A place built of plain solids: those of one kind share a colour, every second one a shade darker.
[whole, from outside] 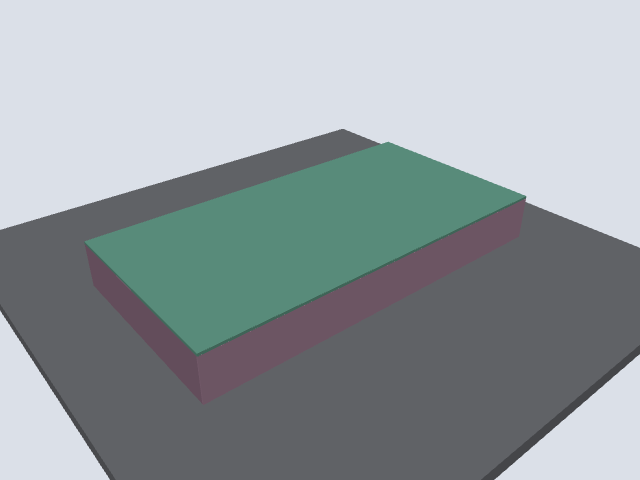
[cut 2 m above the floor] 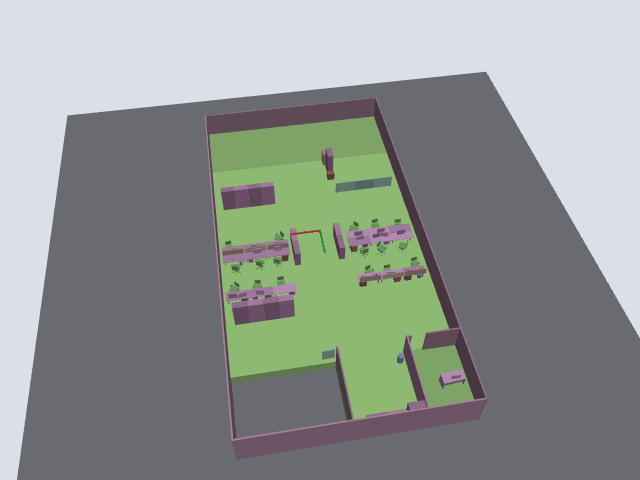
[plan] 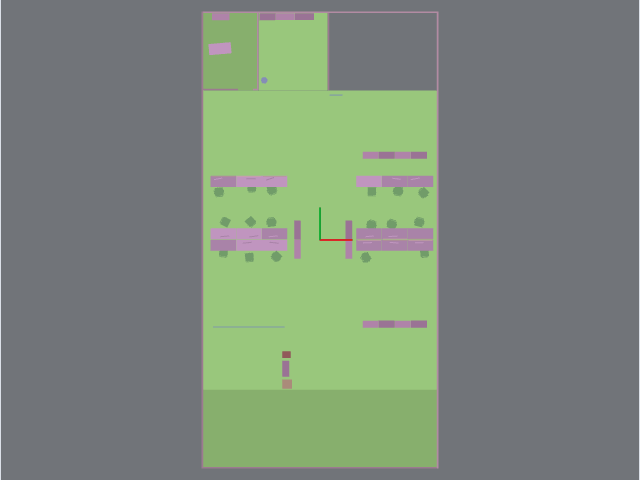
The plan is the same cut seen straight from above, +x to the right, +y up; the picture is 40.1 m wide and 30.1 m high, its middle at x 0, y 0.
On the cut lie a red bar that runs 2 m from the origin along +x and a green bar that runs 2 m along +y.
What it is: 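One storey of an office; an open floor with rows of desks, a band of small rooms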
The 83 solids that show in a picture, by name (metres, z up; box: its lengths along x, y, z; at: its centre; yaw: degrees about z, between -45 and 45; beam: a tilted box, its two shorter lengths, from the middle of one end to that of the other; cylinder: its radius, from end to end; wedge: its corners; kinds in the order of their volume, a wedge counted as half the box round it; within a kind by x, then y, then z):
{
 "floor_1": {"box": [3.38, 4.85, 0.81], "at": [-5.64, 11.81, 0.36]},
 "floor_2": {"box": [4.33, 4.85, 0.81], "at": [-1.68, 11.81, 0.36]},
 "floor_3": {"box": [14.65, 4.85, 0.81], "at": [0.0, -11.81, 0.36]},
 "floor_4": {"box": [14.65, 18.77, 0.81], "at": [0.0, 0.0, 0.36]},
 "floor_5": {"box": [0.1, 4.85, 0.81], "at": [0.53, 11.81, 0.36]},
 "roof_1": {"box": [14.85, 28.67, 0.2], "at": [0.0, 0.0, 3.46]},
 "wall_1": {"box": [0.1, 28.67, 3.41], "at": [-7.38, 0.0, 1.66]},
 "wall_2": {"box": [2.18, 0.1, 2.6], "at": [-6.23, 9.43, 2.06]},
 "wall_3": {"box": [0.1, 4.85, 2.6], "at": [-3.9, 11.81, 2.06]},
 "wall_4": {"box": [14.65, 0.1, 3.41], "at": [0.0, -14.28, 1.66]},
 "wall_5": {"box": [14.65, 0.1, 3.41], "at": [0.0, 14.28, 1.66]},
 "wall_6": {"box": [0.1, 4.85, 2.6], "at": [0.53, 11.81, 2.06]},
 "wall_7": {"box": [0.1, 28.67, 3.41], "at": [7.38, 0.0, 1.66]},
 "cabinet_1": {"box": [1.1, 0.45, 0.76], "at": [-6.22, 14.0, 1.14]},
 "cabinet_2": {"box": [1.0, 0.45, 2.0], "at": [-3.29, 14.0, 1.76]},
 "cabinet_3": {"box": [1.2, 0.42, 1.29], "at": [-2.18, 14.01, 1.41]},
 "cabinet_4": {"box": [0.45, 1.0, 2.0], "at": [-2.15, -8.07, 1.76]},
 "cabinet_5": {"box": [0.42, 1.2, 1.29], "at": [-1.41, -0.58, 1.41]},
 "cabinet_6": {"box": [0.42, 1.2, 1.29], "at": [-1.41, 0.63, 1.41]},
 "cabinet_7": {"box": [1.2, 0.42, 1.29], "at": [-0.97, 14.01, 1.41]},
 "cabinet_8": {"box": [0.42, 1.2, 1.29], "at": [1.81, -0.58, 1.41]},
 "cabinet_9": {"box": [0.42, 1.2, 1.29], "at": [1.81, 0.63, 1.41]},
 "cabinet_10": {"box": [1.0, 0.45, 2.0], "at": [3.17, -5.28, 1.76]},
 "cabinet_11": {"box": [1.0, 0.45, 2.0], "at": [3.17, 5.32, 1.76]},
 "cabinet_12": {"box": [1.0, 0.45, 2.0], "at": [4.18, -5.28, 1.76]},
 "cabinet_13": {"box": [1.0, 0.45, 2.0], "at": [4.18, 5.32, 1.76]},
 "cabinet_14": {"box": [1.0, 0.45, 2.0], "at": [5.19, -5.28, 1.76]},
 "cabinet_15": {"box": [1.0, 0.45, 2.0], "at": [5.19, 5.32, 1.76]},
 "cabinet_16": {"box": [1.0, 0.45, 2.0], "at": [6.2, -5.28, 1.76]},
 "cabinet_17": {"box": [1.0, 0.45, 2.0], "at": [6.2, 5.32, 1.76]},
 "desk_1": {"box": [1.4, 0.7, 0.032], "at": [-6.27, 12.0, 1.5], "yaw": 4.8},
 "desk_2": {"box": [1.6, 0.7, 0.032], "at": [-6.07, -0.33, 1.5]},
 "desk_3": {"box": [1.6, 0.7, 0.032], "at": [-6.07, 0.39, 1.5]},
 "desk_4": {"box": [1.6, 0.7, 0.032], "at": [-6.07, 3.68, 1.5]},
 "desk_5": {"box": [0.032, 0.67, 0.73], "at": [-5.59, 12.07, 1.12], "yaw": 4.8},
 "desk_6": {"box": [1.6, 0.7, 0.032], "at": [-4.46, -0.33, 1.5]},
 "desk_7": {"box": [1.6, 0.7, 0.032], "at": [-4.46, 0.39, 1.5]},
 "desk_8": {"box": [1.6, 0.7, 0.032], "at": [-4.46, 3.68, 1.5]},
 "desk_9": {"box": [1.6, 0.7, 0.032], "at": [-2.85, -0.33, 1.5]},
 "desk_10": {"box": [1.6, 0.7, 0.032], "at": [-2.85, 0.39, 1.5]},
 "desk_11": {"box": [1.6, 0.7, 0.032], "at": [-2.85, 3.68, 1.5]},
 "desk_12": {"box": [1.6, 0.7, 0.032], "at": [3.08, -0.33, 1.5]},
 "desk_13": {"box": [1.6, 0.7, 0.032], "at": [3.08, 0.39, 1.5]},
 "desk_14": {"box": [1.6, 0.7, 0.032], "at": [3.08, 3.68, 1.5]},
 "desk_15": {"box": [1.6, 0.7, 0.032], "at": [4.69, -0.33, 1.5]},
 "desk_16": {"box": [1.6, 0.7, 0.032], "at": [4.69, 0.39, 1.5]},
 "desk_17": {"box": [1.6, 0.7, 0.032], "at": [4.69, 3.68, 1.5]},
 "desk_18": {"box": [0.6, 0.07, 0.43], "at": [5.97, 3.84, 1.74], "yaw": 11.1},
 "desk_19": {"box": [1.6, 0.7, 0.032], "at": [6.3, -0.33, 1.5]},
 "desk_20": {"box": [1.6, 0.7, 0.032], "at": [6.3, 0.39, 1.5]},
 "desk_21": {"box": [1.6, 0.7, 0.032], "at": [6.3, 3.68, 1.5]},
 "desk_22": {"box": [0.57, 0.07, 0.48], "at": [6.63, 3.84, 1.76], "yaw": -7.8},
 "copier_1": {"box": [0.62, 0.59, 1.15], "at": [-2.06, -9.04, 1.34]},
 "officechair_1": {"box": [0.52, 0.51, 0.08], "at": [-6.34, 3.02, 1.31], "yaw": 6.2},
 "officechair_2": {"box": [0.53, 0.5, 0.08], "at": [-6.05, -0.77, 1.25], "yaw": -7.7},
 "officechair_3": {"box": [0.5, 0.53, 0.08], "at": [-5.92, 1.12, 1.27], "yaw": -25.1},
 "officechair_4": {"box": [0.53, 0.5, 0.08], "at": [-4.43, -1.07, 1.24], "yaw": 5.7},
 "officechair_5": {"box": [0.53, 0.5, 0.08], "at": [-4.36, 1.15, 1.3], "yaw": 42.2},
 "officechair_6": {"box": [0.52, 0.51, 0.08], "at": [-3.05, 1.1, 1.27], "yaw": 7.8},
 "officechair_7": {"box": [0.52, 0.51, 0.08], "at": [-3.02, 3.15, 1.25], "yaw": 19.1},
 "officechair_8": {"box": [0.52, 0.51, 0.08], "at": [-2.73, -1.03, 1.25], "yaw": -43.2},
 "officechair_9": {"box": [0.51, 0.52, 0.08], "at": [2.89, -1.09, 1.25], "yaw": 30.1},
 "officechair_10": {"box": [0.52, 0.51, 0.08], "at": [3.23, 0.93, 1.26], "yaw": -21.0},
 "officechair_11": {"box": [0.53, 0.5, 0.08], "at": [3.25, 3.06, 1.26], "yaw": -0.9},
 "officechair_12": {"box": [0.52, 0.51, 0.08], "at": [4.49, 0.97, 1.3], "yaw": -19.5},
 "officechair_13": {"box": [0.52, 0.51, 0.08], "at": [4.9, 3.09, 1.24], "yaw": -11.1},
 "officechair_14": {"box": [0.52, 0.51, 0.08], "at": [6.22, 1.1, 1.3], "yaw": -14.8},
 "officechair_15": {"box": [0.51, 0.52, 0.08], "at": [6.51, 2.97, 1.23], "yaw": 43.4},
 "officechair_16": {"box": [0.53, 0.5, 0.08], "at": [6.55, -0.79, 1.23], "yaw": 6.8},
 "pedestal_1": {"box": [0.43, 0.54, 0.6], "at": [-2.43, 0.45, 1.06]},
 "pedestal_2": {"box": [0.54, 0.43, 0.6], "at": [-2.1, -7.18, 1.06]},
 "guard_1": {"box": [1.42, 0.03, 0.95], "at": [-5.94, -5.46, 1.28]},
 "guard_2": {"box": [1.42, 0.03, 0.95], "at": [-4.46, -5.46, 1.28]},
 "guard_3": {"box": [4.5, 0.1, 0.05], "at": [-4.46, -5.46, 1.78]},
 "guard_4": {"box": [1.42, 0.03, 0.95], "at": [-2.98, -5.46, 1.28]},
 "guard_5": {"box": [0.69, 0.03, 0.95], "at": [1.01, 9.09, 1.28]},
 "screen_1": {"box": [1.5, 0.032, 0.49], "at": [-6.07, 4.0, 1.77]},
 "screen_2": {"box": [1.5, 0.032, 0.49], "at": [-4.46, 4.0, 1.77]},
 "screen_3": {"box": [1.5, 0.032, 0.49], "at": [-2.85, 4.0, 1.77]},
 "screen_4": {"box": [1.5, 0.032, 0.49], "at": [3.08, 0.07, 1.77]},
 "screen_5": {"box": [1.5, 0.032, 0.49], "at": [4.69, 0.07, 1.77]},
 "screen_6": {"box": [1.5, 0.032, 0.49], "at": [6.3, 0.07, 1.77]},
 "bin_1": {"cylinder": 0.2, "from": [-3.5, 10.01, 0.76], "to": [-3.5, 10.01, 1.44]}
}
